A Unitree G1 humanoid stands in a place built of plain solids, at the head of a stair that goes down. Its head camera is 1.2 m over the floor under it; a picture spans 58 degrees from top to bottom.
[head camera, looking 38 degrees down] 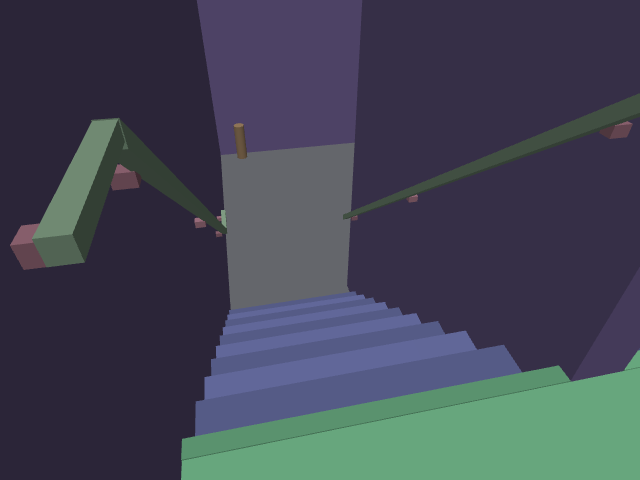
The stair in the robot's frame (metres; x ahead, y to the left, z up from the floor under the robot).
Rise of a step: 0.19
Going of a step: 0.24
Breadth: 1.20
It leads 12 degrees to the left of straight ahead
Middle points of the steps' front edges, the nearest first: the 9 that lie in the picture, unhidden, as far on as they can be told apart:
0.74 -0.20 0.00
0.98 -0.15 -0.19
1.21 -0.10 -0.39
1.45 -0.05 -0.58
1.68 0.00 -0.78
1.92 0.05 -0.97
2.15 0.10 -1.17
2.39 0.15 -1.36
2.62 0.20 -1.56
